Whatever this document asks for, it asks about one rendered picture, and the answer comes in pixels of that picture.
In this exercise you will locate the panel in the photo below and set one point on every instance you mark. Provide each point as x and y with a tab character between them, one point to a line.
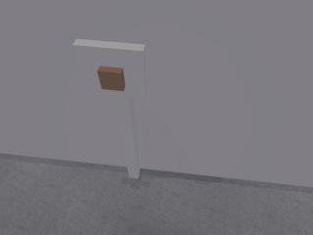
131	57

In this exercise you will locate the button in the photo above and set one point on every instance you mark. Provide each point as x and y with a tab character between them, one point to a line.
111	78

